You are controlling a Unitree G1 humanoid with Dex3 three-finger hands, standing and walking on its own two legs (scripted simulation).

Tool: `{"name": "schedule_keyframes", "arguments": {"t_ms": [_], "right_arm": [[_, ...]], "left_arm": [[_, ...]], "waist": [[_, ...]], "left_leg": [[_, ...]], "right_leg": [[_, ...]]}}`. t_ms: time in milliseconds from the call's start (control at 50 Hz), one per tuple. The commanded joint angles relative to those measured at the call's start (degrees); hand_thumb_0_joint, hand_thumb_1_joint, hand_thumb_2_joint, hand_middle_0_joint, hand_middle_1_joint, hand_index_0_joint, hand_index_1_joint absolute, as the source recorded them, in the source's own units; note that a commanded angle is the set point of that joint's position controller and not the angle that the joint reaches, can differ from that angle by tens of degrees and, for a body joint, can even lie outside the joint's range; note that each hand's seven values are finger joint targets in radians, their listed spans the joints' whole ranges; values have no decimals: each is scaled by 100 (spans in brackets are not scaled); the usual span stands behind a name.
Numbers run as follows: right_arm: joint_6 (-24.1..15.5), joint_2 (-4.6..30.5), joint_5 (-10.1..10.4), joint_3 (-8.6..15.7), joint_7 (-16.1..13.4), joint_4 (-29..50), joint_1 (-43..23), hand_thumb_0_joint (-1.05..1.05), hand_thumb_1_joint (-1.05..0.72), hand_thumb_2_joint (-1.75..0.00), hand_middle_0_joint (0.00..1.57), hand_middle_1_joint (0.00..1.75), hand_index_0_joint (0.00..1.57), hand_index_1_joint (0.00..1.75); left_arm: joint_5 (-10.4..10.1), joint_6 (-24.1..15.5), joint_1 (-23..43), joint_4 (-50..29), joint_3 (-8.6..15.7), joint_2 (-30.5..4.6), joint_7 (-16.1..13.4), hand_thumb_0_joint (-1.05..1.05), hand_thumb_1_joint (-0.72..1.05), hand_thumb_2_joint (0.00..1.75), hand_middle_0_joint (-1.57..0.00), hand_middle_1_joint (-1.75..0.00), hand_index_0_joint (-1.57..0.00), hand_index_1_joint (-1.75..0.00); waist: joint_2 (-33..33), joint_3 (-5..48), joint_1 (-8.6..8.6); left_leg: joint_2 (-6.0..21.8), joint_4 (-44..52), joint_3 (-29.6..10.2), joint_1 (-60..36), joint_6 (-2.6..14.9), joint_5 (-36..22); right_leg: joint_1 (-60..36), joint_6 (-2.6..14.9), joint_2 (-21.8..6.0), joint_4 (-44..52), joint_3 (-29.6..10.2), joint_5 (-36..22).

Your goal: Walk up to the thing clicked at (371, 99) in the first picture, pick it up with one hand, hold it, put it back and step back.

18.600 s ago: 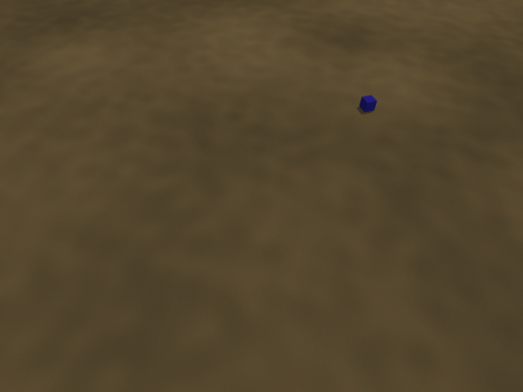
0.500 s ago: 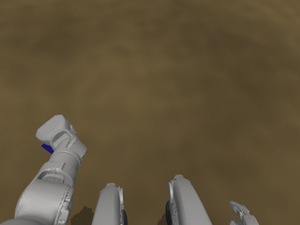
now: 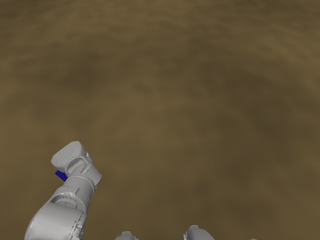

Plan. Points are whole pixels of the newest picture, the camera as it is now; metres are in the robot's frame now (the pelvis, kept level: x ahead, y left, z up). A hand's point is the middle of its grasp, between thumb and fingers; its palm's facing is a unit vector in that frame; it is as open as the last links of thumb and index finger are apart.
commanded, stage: lift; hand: left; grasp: from above
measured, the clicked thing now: (77, 174) +0.33 +0.25 -0.13
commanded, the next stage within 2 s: hold in 0.12 s
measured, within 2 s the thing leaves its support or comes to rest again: neither
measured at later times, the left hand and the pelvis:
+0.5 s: hand (73, 160) +0.34 +0.23 -0.03, palm faces -0.31 -0.33 -0.89, open 7.0 cm; pelvis +0.02 +0.00 +0.03, yaw +0 degrees
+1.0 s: hand (70, 156) +0.33 +0.22 +0.00, palm faces -0.29 -0.35 -0.89, open 7.5 cm; pelvis +0.02 +0.00 +0.04, yaw -1 degrees
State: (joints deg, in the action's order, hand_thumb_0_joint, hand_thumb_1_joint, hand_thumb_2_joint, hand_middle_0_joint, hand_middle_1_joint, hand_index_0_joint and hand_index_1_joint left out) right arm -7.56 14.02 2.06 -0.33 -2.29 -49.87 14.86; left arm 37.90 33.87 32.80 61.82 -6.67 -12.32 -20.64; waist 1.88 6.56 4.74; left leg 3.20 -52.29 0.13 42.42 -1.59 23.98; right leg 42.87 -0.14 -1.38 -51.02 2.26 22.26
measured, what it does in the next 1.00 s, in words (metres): stands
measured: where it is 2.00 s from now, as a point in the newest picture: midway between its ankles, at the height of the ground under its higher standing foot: outside the picture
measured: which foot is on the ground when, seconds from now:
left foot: down 0.00-1.00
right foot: down 0.00-1.00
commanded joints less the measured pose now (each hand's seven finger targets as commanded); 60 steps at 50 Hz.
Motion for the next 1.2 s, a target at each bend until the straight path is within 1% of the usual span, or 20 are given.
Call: {"name": "schedule_keyframes", "arguments": {"t_ms": [0,60,100,160,340,420,440,460,500,520,580,600,720,820,840,900,960,1000,1100,1180], "right_arm": [[-179,789,29,231,11,449,212,0,-90,-90,20,30,20,30],[-206,806,31,253,63,467,172,0,-89,-90,20,30,20,30],[-202,818,34,243,104,420,180,0,-89,-90,20,30,20,30],[-230,823,23,247,168,453,128,0,-90,-90,20,30,20,30],[-224,852,77,216,302,650,-53,0,-90,-90,20,30,20,30],[-197,833,105,211,325,750,-136,0,-90,-90,20,30,20,30],[-207,838,90,208,342,720,-116,0,-90,-90,20,30,20,30],[-209,810,93,211,346,769,-167,0,-90,-90,20,30,20,30],[-205,827,101,189,361,794,-203,0,-90,-90,20,30,20,30],[-217,843,100,207,375,785,-214,0,-90,-90,20,30,20,30],[-205,813,105,178,404,807,-248,0,-90,-90,20,30,20,30],[-214,819,105,186,406,845,-281,0,-91,-90,20,30,20,30],[-211,808,113,149,476,872,-393,0,-91,-90,20,30,20,30],[-183,802,120,134,505,922,-468,0,-91,-90,20,30,20,30],[-197,821,113,135,509,903,-447,0,-91,-90,20,30,20,30],[-186,811,121,131,528,966,-513,0,-91,-90,20,30,20,30],[-168,794,135,103,526,1016,-616,0,-91,-90,20,30,20,30],[-168,794,122,113,532,1005,-614,0,-91,-90,20,30,20,30],[-165,782,138,84,547,1065,-728,0,-91,-90,20,30,20,30],[-184,787,133,78,529,1088,-819,0,-91,-90,20,30,20,30]], "left_arm": [[233,55,2136,-784,-25,-968,-257,0,72,58,-109,-59,-110,-58],[181,84,2251,-893,-16,-976,-272,0,74,55,-112,-56,-113,-55],[249,134,2148,-628,-94,-856,-259,0,74,54,-111,-56,-112,-55],[147,201,2139,-662,-46,-874,-260,0,74,52,-110,-56,-112,-54],[234,273,2155,-1191,-128,-1018,-47,0,68,43,-108,-48,-108,-47],[368,257,2115,-1434,-274,-938,96,0,69,44,-110,-46,-110,-46],[367,266,2046,-1284,-196,-1028,110,0,67,42,-108,-45,-108,-45],[330,268,2063,-1549,-217,-1008,115,0,68,43,-108,-47,-108,-47],[315,339,2098,-1462,-332,-815,155,0,64,44,-106,-46,-106,-46],[327,356,2107,-1510,-206,-1045,151,0,66,44,-106,-48,-106,-48],[298,450,2009,-1345,-316,-843,213,0,63,48,-106,-49,-105,-49],[279,441,2123,-1622,-291,-942,202,0,65,49,-107,-50,-107,-51],[240,605,2055,-1622,-328,-887,283,0,62,51,-106,-49,-104,-50],[321,656,2089,-1815,-360,-947,367,0,61,55,-106,-49,-104,-51],[345,673,1993,-1590,-380,-897,393,0,61,56,-107,-49,-104,-52],[337,675,1970,-1967,-344,-1000,473,0,60,56,-105,-50,-103,-52],[432,702,1936,-2066,-434,-934,553,0,58,58,-104,-51,-101,-53],[485,717,1884,-2061,-366,-1050,563,0,57,60,-103,-53,-100,-55],[454,788,1835,-2278,-417,-989,648,0,56,62,-102,-55,-99,-57],[484,847,1695,-2260,-438,-1001,701,0,55,65,-101,-56,-98,-59]], "waist": [[-7,1988,-37],[133,1850,-114],[-90,1721,-17],[-159,1693,-115],[-77,1682,-199],[14,1576,-217],[-88,1503,-225],[21,1575,-308],[-248,1495,-209],[-160,1560,-299],[-229,1393,-274],[-132,1422,-354],[-224,1467,-365],[-184,1406,-402],[-350,1287,-339],[-169,1486,-460],[-169,1364,-420],[-240,1385,-463],[-225,1365,-473],[-176,1170,-477]], "left_leg": [[-318,982,86,-1431,156,-1644],[-335,1183,142,-1598,143,-1637],[-316,1280,130,-1679,151,-1702],[-335,1418,155,-1783,158,-1793],[-402,1725,221,-2173,184,-2022],[-391,1905,208,-2423,162,-2078],[-389,1930,205,-2359,160,-2079],[-400,1973,223,-2464,161,-2096],[-401,1999,225,-2465,206,-2139],[-413,2017,251,-2452,199,-2183],[-408,2092,248,-2514,196,-2251],[-401,2144,250,-2595,181,-2233],[-417,2216,262,-2695,211,-2363],[-418,2280,273,-2788,219,-2452],[-393,2295,246,-2727,225,-2396],[-413,2335,251,-2872,230,-2483],[-412,2375,249,-2911,236,-2451],[-417,2377,262,-2873,248,-2445],[-435,2448,277,-2944,274,-2352],[-400,2519,246,-2921,242,-2129]], "right_leg": [[-1581,91,270,967,34,-1565],[-1684,106,275,1132,35,-1533],[-1677,100,294,1208,42,-1605],[-1959,92,281,1327,33,-1704],[-2416,66,245,1587,-19,-1987],[-2484,76,269,1707,9,-1954],[-2492,73,277,1703,-7,-1956],[-2561,69,270,1753,1,-1980],[-2649,47,266,1818,-17,-2098],[-2739,44,253,1820,-39,-2154],[-2743,47,262,1867,-28,-2197],[-2771,46,268,1889,-11,-2155],[-2992,32,242,1985,-47,-2329],[-3061,32,228,2054,-57,-2437],[-3002,23,251,2042,-56,-2367],[-3152,39,223,2083,-64,-2426],[-3130,33,227,2141,-66,-2398],[-3192,24,222,2162,-75,-2414],[-3241,10,196,2245,-103,-2364],[-3107,33,227,2299,-61,-1996]]}}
